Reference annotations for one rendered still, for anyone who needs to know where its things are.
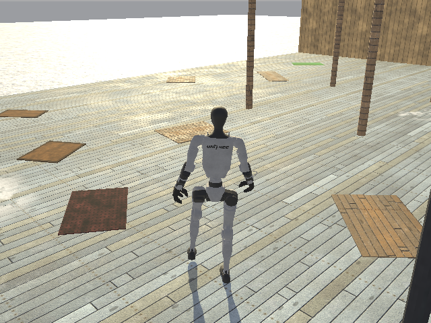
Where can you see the left robot upper arm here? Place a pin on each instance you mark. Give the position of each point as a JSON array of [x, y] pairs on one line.
[[196, 141]]

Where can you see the robot left hand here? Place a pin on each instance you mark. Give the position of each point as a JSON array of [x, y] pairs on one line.
[[177, 193]]

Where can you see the right robot forearm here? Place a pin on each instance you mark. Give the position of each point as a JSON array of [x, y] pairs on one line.
[[248, 175]]

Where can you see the robot right hand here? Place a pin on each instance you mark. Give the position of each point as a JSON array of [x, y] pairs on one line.
[[251, 186]]

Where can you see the right robot upper arm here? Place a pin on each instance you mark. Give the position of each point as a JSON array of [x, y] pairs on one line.
[[241, 152]]

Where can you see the robot right foot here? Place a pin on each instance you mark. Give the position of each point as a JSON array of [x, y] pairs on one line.
[[225, 277]]

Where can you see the left robot thigh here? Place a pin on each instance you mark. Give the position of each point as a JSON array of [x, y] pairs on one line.
[[198, 197]]

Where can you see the left robot forearm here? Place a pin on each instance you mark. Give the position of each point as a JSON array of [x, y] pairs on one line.
[[182, 178]]

